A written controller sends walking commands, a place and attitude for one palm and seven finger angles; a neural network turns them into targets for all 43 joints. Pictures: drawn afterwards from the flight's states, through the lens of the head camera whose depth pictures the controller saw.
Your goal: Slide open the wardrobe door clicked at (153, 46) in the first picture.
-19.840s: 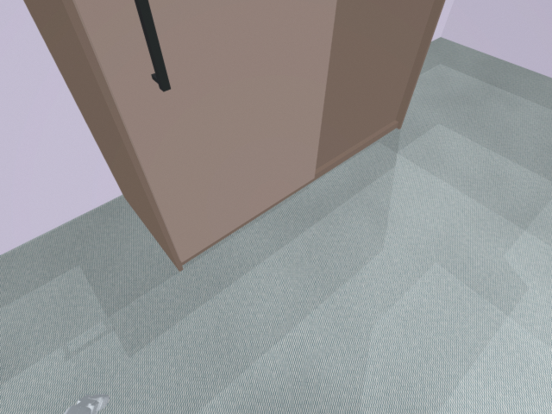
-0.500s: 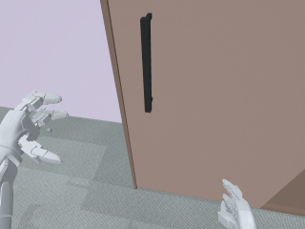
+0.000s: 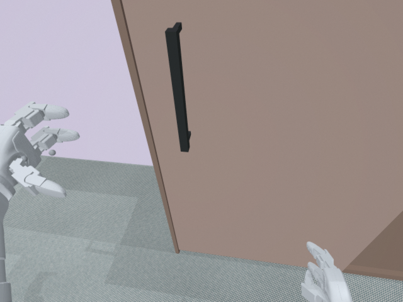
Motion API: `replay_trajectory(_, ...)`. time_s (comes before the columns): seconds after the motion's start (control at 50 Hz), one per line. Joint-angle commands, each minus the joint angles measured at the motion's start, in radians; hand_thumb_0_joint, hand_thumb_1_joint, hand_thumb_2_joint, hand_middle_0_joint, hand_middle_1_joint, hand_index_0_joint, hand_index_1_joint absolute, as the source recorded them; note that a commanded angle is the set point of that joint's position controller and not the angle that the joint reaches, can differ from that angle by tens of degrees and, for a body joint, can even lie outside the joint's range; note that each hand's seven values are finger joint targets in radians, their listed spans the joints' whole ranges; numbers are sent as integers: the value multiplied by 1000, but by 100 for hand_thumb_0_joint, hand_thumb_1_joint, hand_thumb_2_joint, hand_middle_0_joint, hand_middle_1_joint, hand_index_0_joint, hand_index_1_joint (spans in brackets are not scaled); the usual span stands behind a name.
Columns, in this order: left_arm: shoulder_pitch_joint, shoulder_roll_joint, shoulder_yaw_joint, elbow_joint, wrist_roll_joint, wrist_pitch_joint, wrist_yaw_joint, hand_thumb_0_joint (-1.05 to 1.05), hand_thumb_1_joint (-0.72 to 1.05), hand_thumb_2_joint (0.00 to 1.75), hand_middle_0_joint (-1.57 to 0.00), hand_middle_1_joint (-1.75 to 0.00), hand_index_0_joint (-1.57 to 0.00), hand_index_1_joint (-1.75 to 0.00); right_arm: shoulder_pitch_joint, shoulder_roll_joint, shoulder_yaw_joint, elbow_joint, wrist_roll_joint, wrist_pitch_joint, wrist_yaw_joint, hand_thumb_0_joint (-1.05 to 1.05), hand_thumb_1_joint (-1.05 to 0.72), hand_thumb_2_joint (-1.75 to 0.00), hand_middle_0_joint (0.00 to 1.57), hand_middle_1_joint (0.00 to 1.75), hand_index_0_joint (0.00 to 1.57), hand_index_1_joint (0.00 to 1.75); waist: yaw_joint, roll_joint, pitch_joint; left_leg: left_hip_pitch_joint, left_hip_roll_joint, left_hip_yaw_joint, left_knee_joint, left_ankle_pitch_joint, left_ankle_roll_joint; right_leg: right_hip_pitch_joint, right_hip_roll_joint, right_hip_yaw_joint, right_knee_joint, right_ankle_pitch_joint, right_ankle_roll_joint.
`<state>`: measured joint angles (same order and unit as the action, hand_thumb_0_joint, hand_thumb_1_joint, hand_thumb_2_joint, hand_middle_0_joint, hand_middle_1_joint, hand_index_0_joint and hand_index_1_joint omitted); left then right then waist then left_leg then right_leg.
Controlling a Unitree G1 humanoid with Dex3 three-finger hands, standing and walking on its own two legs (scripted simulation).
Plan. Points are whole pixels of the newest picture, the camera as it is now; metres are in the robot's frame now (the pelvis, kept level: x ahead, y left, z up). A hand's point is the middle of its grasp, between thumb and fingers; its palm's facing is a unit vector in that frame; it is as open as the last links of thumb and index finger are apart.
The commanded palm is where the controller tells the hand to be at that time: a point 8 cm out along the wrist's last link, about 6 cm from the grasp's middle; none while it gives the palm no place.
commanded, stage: raise the hand with hooked fingers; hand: left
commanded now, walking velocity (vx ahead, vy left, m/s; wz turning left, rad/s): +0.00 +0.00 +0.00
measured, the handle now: (181, 95) +0.49 +0.10 +0.19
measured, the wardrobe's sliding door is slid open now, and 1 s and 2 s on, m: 0.00 0.00 0.00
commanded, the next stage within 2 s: move the hooked fingers beside the handle in 0.22 s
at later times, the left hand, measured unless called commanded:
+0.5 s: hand (55, 149) +0.29 +0.27 +0.21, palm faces +0.05 -0.99 -0.09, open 14.0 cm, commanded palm +0.26 +0.31 +0.22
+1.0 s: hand (95, 130) +0.34 +0.23 +0.20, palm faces +0.00 -1.00 -0.05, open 14.0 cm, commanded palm +0.32 +0.27 +0.21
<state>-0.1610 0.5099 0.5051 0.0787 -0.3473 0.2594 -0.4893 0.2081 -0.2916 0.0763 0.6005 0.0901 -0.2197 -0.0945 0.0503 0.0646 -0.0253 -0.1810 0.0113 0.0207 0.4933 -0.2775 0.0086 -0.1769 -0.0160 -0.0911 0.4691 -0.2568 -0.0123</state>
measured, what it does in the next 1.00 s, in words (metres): stands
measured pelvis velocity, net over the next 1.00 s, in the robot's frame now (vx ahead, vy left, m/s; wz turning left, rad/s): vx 0.00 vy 0.00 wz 0.00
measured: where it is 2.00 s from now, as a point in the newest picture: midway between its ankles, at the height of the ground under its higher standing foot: outside the picture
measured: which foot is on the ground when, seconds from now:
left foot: down 0.00-1.00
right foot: down 0.00-1.00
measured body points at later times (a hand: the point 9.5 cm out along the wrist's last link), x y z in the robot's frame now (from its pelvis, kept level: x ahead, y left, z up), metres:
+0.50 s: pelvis +0.00 +0.00 +0.00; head -0.02 -0.03 +0.45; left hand +0.28 +0.33 +0.22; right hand +0.20 -0.22 -0.07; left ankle -0.01 +0.11 -0.74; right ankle +0.00 -0.11 -0.74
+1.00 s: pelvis +0.00 +0.00 +0.00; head -0.01 -0.02 +0.45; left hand +0.34 +0.29 +0.21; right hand +0.18 -0.23 -0.08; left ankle -0.01 +0.11 -0.74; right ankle +0.00 -0.11 -0.74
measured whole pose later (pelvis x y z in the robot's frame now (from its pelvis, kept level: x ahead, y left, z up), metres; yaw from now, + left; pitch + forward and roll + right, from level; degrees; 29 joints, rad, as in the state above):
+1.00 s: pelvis +0.00 +0.00 +0.00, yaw +0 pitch -1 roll +0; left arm -0.38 0.43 0.36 0.23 -0.28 0.25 -0.36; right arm 0.22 -0.26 0.08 0.63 0.09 -0.19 -0.10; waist 0.03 0.06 -0.03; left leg -0.19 0.00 0.03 0.48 -0.27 0.01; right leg -0.20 -0.03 -0.08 0.48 -0.26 -0.01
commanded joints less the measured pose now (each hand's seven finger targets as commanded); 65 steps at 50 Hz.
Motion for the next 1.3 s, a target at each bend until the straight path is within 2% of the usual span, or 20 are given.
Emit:
replay_trajectory(0.0,-322,328,129,-225,-21,-81,29,0,-50,30,-30,-120,-30,-120,-151,-92,-39,-169,3,-66,-12,0,-90,-90,20,30,20,30,13,58,-180,86,-20,-44,-56,227,23,22,4,37,-58,228,-7)
replay_trajectory(0.18,-332,307,91,-203,-16,-64,10,0,-50,30,-30,-120,-30,-120,-152,-93,-34,-164,5,-65,-18,0,-90,-90,20,30,20,30,4,36,-171,90,-19,-53,-61,218,24,17,4,32,-62,222,-6)
replay_trajectory(0.24,-283,322,115,-158,-27,-64,7,0,-50,30,-30,-120,-30,-120,-147,-95,-36,-157,2,-65,-16,0,-90,-90,20,30,20,30,12,-20,-160,76,-16,-54,-54,219,27,18,5,36,-67,226,-2)
replay_trajectory(0.38,-422,276,40,-135,-12,-72,13,0,-50,30,-30,-120,-30,-120,-150,-96,-34,-144,7,-68,-22,0,-90,-90,20,30,20,30,-16,16,-152,83,-19,-56,-57,172,26,-21,0,40,-70,174,-1)
replay_trajectory(0.46,-436,289,45,-129,1,-84,25,0,-50,30,-30,-120,-30,-120,-145,-95,-37,-144,5,-65,-22,0,-90,-90,20,30,20,30,-11,16,-190,86,-18,-53,-53,196,27,2,-4,45,-63,198,-3)
replay_trajectory(0.54,-462,284,35,-94,6,-94,37,0,-50,30,-30,-120,-30,-120,-143,-94,-36,-140,3,-61,-21,0,-90,-90,20,30,20,30,-7,-2,-171,75,-14,-59,-56,195,24,0,-3,40,-63,189,-7)
replay_trajectory(0.6,-489,265,20,-84,14,-94,49,0,-50,30,-30,-120,-30,-120,-142,-90,-37,-146,6,-58,-23,0,-90,-90,20,30,20,30,-13,33,-194,84,-16,-53,-57,199,23,-3,-4,38,-54,198,-7)
replay_trajectory(0.62,-503,257,13,-73,16,-94,55,0,-50,30,-30,-120,-30,-120,-139,-91,-39,-144,5,-58,-23,0,-90,-90,20,30,20,30,-15,32,-188,84,-14,-55,-59,195,22,-10,-4,35,-54,193,-7)
replay_trajectory(0.64,-470,274,29,-51,15,-89,59,0,-50,30,-30,-120,-30,-120,-132,-93,-41,-141,3,-55,-20,0,-90,-90,20,30,20,30,-5,-26,-177,65,-11,-55,-55,198,25,4,-3,43,-61,200,-6)
replay_trajectory(0.7,-552,240,-15,-69,28,-92,72,0,-50,30,-30,-120,-30,-120,-136,-92,-41,-144,8,-51,-21,0,-90,-90,20,30,20,30,-20,41,-189,85,-12,-56,-61,191,22,-17,-4,37,-53,187,-9)
replay_trajectory(0.8,-551,211,-26,-88,33,-92,104,0,-50,30,-30,-120,-30,-120,-132,-88,-43,-147,3,-48,-16,0,-90,-90,20,30,20,30,-10,19,-233,101,-11,-59,-61,245,19,10,-4,30,-37,240,-13)
replay_trajectory(0.84,-519,220,-14,-43,35,-81,115,0,-50,30,-30,-120,-30,-120,-121,-93,-44,-136,1,-40,-14,0,-90,-90,20,30,20,30,-4,-49,-213,76,-7,-56,-62,251,21,22,-4,30,-44,247,-11)
replay_trajectory(0.9,-597,184,-56,-75,46,-75,134,0,-50,30,-30,-120,-30,-120,-131,-88,-45,-141,5,-34,-14,0,-90,-90,20,30,20,30,-19,3,-218,92,-9,-53,-67,232,19,-2,-5,31,-41,228,-10)
replay_trajectory(0.94,-582,184,-59,-50,51,-69,148,0,-50,30,-30,-120,-30,-120,-125,-89,-44,-135,3,-27,-14,0,-90,-90,20,30,20,30,-16,-26,-205,82,-5,-52,-68,220,21,1,-4,34,-50,213,-10)
replay_trajectory(0.98,-661,161,-92,-43,56,-70,156,0,-50,30,-30,-120,-30,-120,-122,-89,-44,-128,5,-21,-18,0,-90,-90,20,30,20,30,-35,-19,-204,92,-7,-51,-66,226,24,-12,-4,34,-48,225,-10)
replay_trajectory(1.04,-639,184,-67,-46,62,-78,168,0,-50,30,-30,-120,-30,-120,-119,-89,-45,-129,-1,-15,-16,0,-90,-90,20,30,20,30,-20,-22,-255,99,-8,-48,-60,263,23,30,-6,39,-41,263,-12)
replay_trajectory(1.08,-689,159,-91,-26,62,-82,170,0,-50,30,-30,-120,-30,-120,-116,-87,-45,-123,1,-10,-18,0,-90,-90,20,30,20,30,-35,-35,-251,102,-8,-45,-59,267,25,23,-6,38,-40,281,-10)
replay_trajectory(1.22,-687,148,-92,30,68,-81,182,0,-50,30,-30,-120,-30,-120,-108,-87,-51,-124,1,5,-13,0,-90,-90,20,30,20,30,-30,-18,-255,96,-8,-40,-55,290,23,24,-8,40,-34,308,-13)
replay_trajectory(1.24,-688,145,-102,34,70,-83,182,0,-50,30,-30,-120,-30,-120,-103,-90,-52,-120,0,9,-11,0,-90,-90,20,30,20,30,-31,-54,-254,91,-5,-38,-50,303,27,37,-9,42,-36,325,-13)
replay_trajectory(1.28,-720,127,-116,4,72,-88,187,0,-50,30,-30,-120,-30,-120,-108,-85,-54,-129,1,10,-10,0,-90,-90,20,30,20,30,-33,-17,-280,109,-8,-36,-50,317,26,39,-10,42,-29,340,-13)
